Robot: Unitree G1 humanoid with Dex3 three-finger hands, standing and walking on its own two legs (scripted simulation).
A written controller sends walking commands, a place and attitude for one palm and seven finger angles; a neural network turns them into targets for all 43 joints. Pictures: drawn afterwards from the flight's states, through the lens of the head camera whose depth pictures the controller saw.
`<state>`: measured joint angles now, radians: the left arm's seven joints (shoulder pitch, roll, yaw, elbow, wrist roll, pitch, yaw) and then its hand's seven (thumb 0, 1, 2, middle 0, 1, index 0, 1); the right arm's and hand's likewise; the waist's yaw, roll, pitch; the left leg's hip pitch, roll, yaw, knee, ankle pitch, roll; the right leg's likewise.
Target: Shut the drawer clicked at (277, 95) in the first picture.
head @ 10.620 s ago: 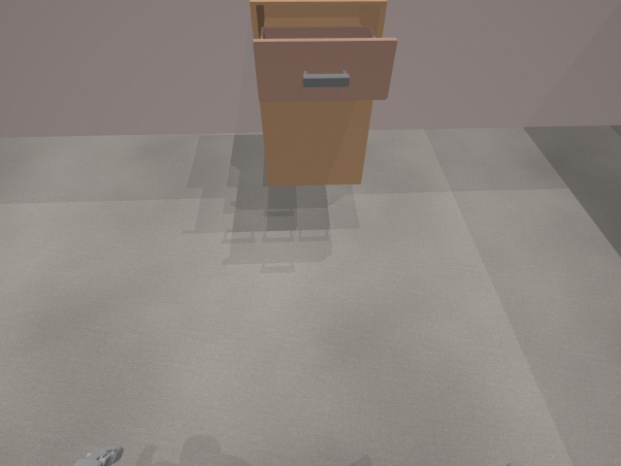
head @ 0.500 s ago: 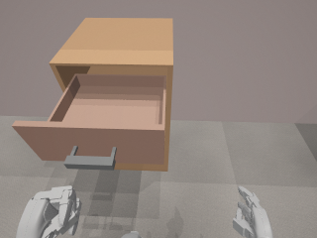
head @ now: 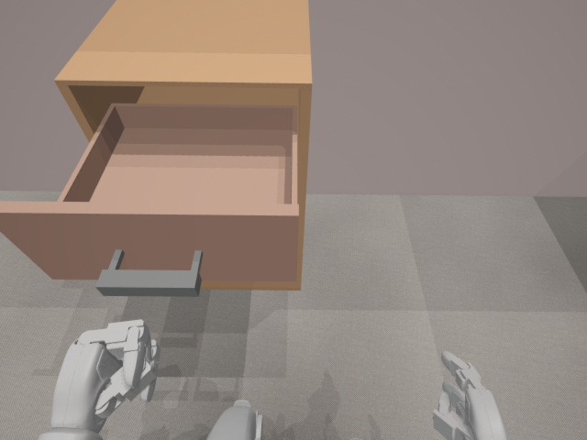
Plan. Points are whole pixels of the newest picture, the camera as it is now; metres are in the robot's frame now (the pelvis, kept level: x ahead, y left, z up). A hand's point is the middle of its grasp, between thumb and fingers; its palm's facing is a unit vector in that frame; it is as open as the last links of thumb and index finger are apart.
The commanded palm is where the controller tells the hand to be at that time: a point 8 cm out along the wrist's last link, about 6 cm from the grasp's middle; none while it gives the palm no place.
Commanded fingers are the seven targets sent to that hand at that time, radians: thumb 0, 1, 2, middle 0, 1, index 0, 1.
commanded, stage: bring the fist close to the handle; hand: left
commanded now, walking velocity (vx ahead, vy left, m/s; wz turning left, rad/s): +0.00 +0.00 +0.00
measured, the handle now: (154, 269) +0.34 +0.23 +0.02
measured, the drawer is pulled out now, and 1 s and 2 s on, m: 0.30 0.30 0.20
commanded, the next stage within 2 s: push the drawer shut in 0.82 s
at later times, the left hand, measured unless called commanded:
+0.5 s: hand (170, 341) +0.24 +0.18 +0.02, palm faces +0.03 -1.00 -0.04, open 3.2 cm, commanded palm +0.22 +0.23 +0.02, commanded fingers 0.00 0.90 0.90 -1.40 -1.60 -1.40 -1.60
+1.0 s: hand (173, 345) +0.24 +0.17 +0.02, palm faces +0.03 -1.00 -0.05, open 3.2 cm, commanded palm +0.23 +0.23 +0.02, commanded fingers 0.00 0.90 0.90 -1.40 -1.60 -1.40 -1.60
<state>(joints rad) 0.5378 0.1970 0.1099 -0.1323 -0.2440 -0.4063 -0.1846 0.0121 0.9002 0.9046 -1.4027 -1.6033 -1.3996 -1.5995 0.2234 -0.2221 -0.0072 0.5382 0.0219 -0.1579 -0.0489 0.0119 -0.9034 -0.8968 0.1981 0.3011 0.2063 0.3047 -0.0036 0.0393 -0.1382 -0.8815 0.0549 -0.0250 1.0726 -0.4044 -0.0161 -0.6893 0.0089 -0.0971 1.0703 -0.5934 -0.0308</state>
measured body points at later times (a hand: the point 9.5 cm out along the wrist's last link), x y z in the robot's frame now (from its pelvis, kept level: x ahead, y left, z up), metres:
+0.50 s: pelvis +0.00 +0.00 -0.03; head +0.07 +0.01 +0.42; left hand +0.23 +0.23 +0.02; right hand +0.17 -0.24 -0.11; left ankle +0.07 +0.13 -0.66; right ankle -0.03 -0.10 -0.66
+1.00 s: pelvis +0.00 +0.01 -0.03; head +0.07 +0.01 +0.42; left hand +0.23 +0.22 +0.03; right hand +0.18 -0.23 -0.11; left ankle +0.07 +0.13 -0.66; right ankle -0.03 -0.10 -0.66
